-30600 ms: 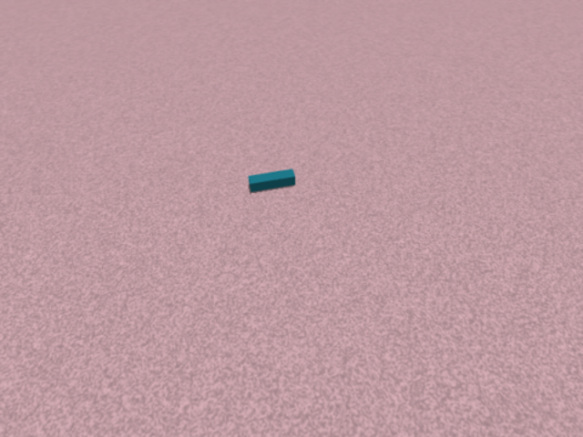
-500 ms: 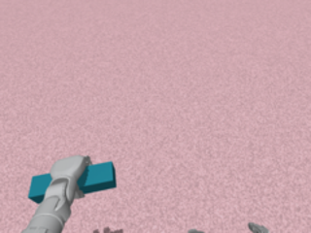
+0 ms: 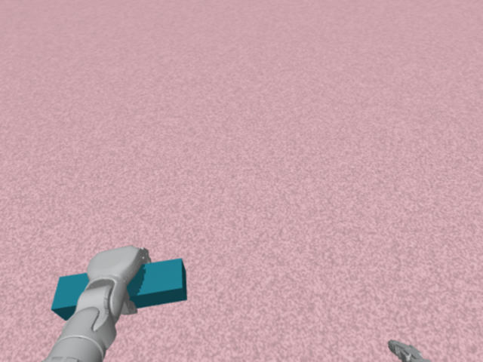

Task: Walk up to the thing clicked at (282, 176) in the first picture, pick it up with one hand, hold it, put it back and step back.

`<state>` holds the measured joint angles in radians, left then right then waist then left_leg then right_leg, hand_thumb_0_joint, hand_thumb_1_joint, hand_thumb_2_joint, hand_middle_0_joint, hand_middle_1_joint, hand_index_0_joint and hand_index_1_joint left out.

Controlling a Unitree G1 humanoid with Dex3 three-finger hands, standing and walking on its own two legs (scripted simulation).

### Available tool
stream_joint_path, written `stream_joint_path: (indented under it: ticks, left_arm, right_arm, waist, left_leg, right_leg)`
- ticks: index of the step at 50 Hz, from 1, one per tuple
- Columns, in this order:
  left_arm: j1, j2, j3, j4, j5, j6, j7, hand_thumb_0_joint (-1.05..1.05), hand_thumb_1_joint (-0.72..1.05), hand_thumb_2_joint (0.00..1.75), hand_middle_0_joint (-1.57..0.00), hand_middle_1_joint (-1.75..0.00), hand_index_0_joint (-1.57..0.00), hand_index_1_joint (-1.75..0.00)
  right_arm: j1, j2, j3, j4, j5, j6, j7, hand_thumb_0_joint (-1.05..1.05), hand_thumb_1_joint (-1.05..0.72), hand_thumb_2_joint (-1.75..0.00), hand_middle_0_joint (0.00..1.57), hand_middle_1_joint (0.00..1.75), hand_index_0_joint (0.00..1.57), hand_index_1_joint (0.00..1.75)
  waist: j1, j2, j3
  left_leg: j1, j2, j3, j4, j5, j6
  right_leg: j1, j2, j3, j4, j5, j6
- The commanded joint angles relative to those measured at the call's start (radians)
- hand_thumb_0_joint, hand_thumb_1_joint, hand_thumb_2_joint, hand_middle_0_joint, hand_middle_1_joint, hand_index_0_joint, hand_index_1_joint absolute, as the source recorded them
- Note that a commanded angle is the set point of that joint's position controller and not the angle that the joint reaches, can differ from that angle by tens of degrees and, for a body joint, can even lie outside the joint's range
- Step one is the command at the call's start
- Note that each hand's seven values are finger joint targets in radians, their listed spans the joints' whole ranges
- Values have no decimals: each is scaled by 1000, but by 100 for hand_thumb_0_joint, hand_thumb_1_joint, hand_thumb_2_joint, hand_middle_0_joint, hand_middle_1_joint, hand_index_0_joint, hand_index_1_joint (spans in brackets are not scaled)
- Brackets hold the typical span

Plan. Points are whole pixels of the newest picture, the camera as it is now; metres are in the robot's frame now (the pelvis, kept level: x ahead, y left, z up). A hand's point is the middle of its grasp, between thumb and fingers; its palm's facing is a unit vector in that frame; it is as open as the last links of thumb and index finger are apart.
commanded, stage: hold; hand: left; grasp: from above
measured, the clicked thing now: (124, 288) +0.31 +0.23 -0.09
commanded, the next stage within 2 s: crouch in 1.48 s
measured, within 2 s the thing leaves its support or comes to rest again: neither
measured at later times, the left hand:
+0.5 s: hand (120, 299) +0.27 +0.22 -0.05, palm faces -0.46 -0.07 -0.88, open 9.2 cm
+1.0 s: hand (118, 301) +0.27 +0.22 -0.04, palm faces -0.48 -0.07 -0.88, open 9.2 cm
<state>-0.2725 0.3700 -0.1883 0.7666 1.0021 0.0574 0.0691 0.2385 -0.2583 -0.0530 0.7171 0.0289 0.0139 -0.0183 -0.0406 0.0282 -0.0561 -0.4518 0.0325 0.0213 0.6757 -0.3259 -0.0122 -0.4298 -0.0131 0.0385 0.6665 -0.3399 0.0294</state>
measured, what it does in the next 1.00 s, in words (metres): stands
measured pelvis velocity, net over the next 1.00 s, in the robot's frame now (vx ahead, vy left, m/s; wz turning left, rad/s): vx -0.02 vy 0.00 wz -0.01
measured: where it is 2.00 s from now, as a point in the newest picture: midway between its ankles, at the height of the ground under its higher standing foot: outside the picture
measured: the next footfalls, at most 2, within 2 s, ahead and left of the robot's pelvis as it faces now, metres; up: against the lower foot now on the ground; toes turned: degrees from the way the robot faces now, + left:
none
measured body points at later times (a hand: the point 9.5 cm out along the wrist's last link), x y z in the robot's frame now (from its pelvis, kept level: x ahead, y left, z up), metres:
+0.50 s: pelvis -0.02 +0.00 +0.01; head +0.00 -0.02 +0.46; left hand +0.29 +0.22 +0.00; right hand +0.11 -0.26 -0.11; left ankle +0.01 +0.13 -0.72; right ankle +0.00 -0.14 -0.72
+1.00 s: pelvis -0.02 +0.00 +0.01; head -0.01 -0.02 +0.46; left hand +0.29 +0.22 +0.01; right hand +0.12 -0.26 -0.10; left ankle +0.01 +0.13 -0.72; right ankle +0.00 -0.14 -0.72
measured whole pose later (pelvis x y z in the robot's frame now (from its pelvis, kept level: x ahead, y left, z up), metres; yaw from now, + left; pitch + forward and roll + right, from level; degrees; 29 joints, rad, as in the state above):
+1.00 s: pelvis -0.02 +0.00 +0.01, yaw +0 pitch +1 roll +0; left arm -0.24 0.38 -0.20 0.66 1.00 0.03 -0.03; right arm 0.19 -0.26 -0.02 0.68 0.05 0.04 -0.04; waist -0.01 0.04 0.00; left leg -0.32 0.03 0.03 0.54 -0.23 -0.01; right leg -0.31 -0.02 0.05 0.55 -0.25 0.03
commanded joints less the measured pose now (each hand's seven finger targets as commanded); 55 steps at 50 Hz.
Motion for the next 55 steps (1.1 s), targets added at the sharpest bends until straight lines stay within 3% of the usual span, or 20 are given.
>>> stream_joint_path:
  ticks: [1,8,10,23,26,32,33,38,43,45,47,49,51,55]
  left_arm:
    - [-334,213,87,-254,9,-14,28,0,66,88,-103,-72,-103,-72]
    - [-354,231,100,-275,23,-21,36,0,65,91,-103,-72,-103,-73]
    - [-332,212,91,-250,26,-17,38,0,66,92,-104,-72,-103,-73]
    - [-304,210,82,-289,3,-19,-4,0,68,89,-105,-73,-105,-73]
    - [-334,238,98,-315,5,-28,-8,0,69,86,-104,-74,-105,-73]
    - [-385,231,93,-360,8,-27,-3,0,69,89,-104,-76,-105,-76]
    - [-340,231,98,-308,14,-20,-5,0,69,88,-104,-75,-105,-75]
    - [-329,212,78,-324,5,-16,-25,0,70,89,-105,-76,-106,-75]
    - [-296,222,93,-315,-7,-19,-45,0,68,90,-104,-76,-104,-76]
    - [-310,226,91,-315,1,-25,-52,0,69,89,-105,-74,-105,-74]
    - [-334,222,81,-321,0,-32,-51,0,68,91,-104,-77,-104,-77]
    - [-367,255,109,-372,-3,-41,-47,0,67,90,-104,-75,-104,-75]
    - [-380,238,95,-376,-2,-46,-42,0,68,91,-106,-75,-106,-75]
    - [-348,239,106,-364,-1,-40,-22,0,68,91,-105,-75,-105,-75]
  right_arm:
    - [-25,-144,-48,-126,6,-26,-9,0,-89,-90,20,30,20,30]
    - [-37,-146,-43,-135,7,-19,-8,0,-90,-90,20,30,20,30]
    - [-39,-142,-43,-136,7,-18,-7,0,-89,-90,20,30,20,30]
    - [-85,-136,-32,-155,14,-18,-13,0,-90,-90,20,30,20,30]
    - [-96,-136,-29,-156,14,-19,-16,0,-90,-90,20,30,20,30]
    - [-97,-135,-27,-151,16,-20,-21,0,-90,-90,20,30,20,30]
    - [-97,-134,-26,-148,18,-20,-21,0,-90,-90,20,30,20,30]
    - [-118,-132,-23,-157,20,-19,-21,0,-90,-90,20,30,20,30]
    - [-128,-128,-18,-169,24,-19,-23,0,-90,-90,20,30,20,30]
    - [-125,-130,-19,-167,23,-17,-25,0,-90,-90,20,30,20,30]
    - [-127,-128,-18,-168,23,-19,-26,0,-90,-90,20,30,20,30]
    - [-125,-130,-19,-166,23,-20,-29,0,-90,-90,20,30,20,30]
    - [-126,-127,-18,-164,23,-20,-29,0,-90,-90,20,30,20,30]
    - [-127,-124,-18,-160,22,-19,-32,0,-90,-90,20,30,20,30]
  waist:
    - [11,7,-284]
    - [15,33,-269]
    - [14,32,-248]
    - [28,-6,-209]
    - [33,20,-225]
    - [27,26,-248]
    - [27,9,-224]
    - [33,9,-208]
    - [48,5,-182]
    - [38,0,-186]
    - [35,6,-186]
    - [42,33,-228]
    - [37,38,-239]
    - [39,15,-235]
  left_leg:
    - [216,-42,4,-77,325,9]
    - [233,-38,1,-109,288,6]
    - [230,-35,1,-118,269,5]
    - [238,-41,5,-167,189,15]
    - [253,-40,5,-173,185,13]
    - [284,-39,11,-175,221,13]
    - [274,-39,10,-180,221,14]
    - [276,-37,9,-201,193,15]
    - [256,-41,12,-214,177,17]
    - [268,-39,10,-216,187,17]
    - [274,-35,5,-217,187,13]
    - [300,-40,13,-212,199,15]
    - [316,-40,11,-212,215,13]
    - [308,-44,16,-208,228,16]
  right_leg:
    - [81,44,-32,-100,308,-27]
    - [86,46,-34,-118,262,-34]
    - [75,47,-35,-126,243,-35]
    - [105,39,-31,-180,171,-31]
    - [111,40,-32,-185,165,-33]
    - [118,41,-26,-189,202,-32]
    - [124,41,-28,-191,201,-32]
    - [130,41,-30,-208,171,-33]
    - [145,39,-27,-222,150,-33]
    - [137,40,-29,-220,163,-34]
    - [132,44,-32,-218,159,-36]
    - [145,39,-24,-221,173,-33]
    - [142,41,-28,-219,187,-35]
    - [154,38,-26,-228,202,-30]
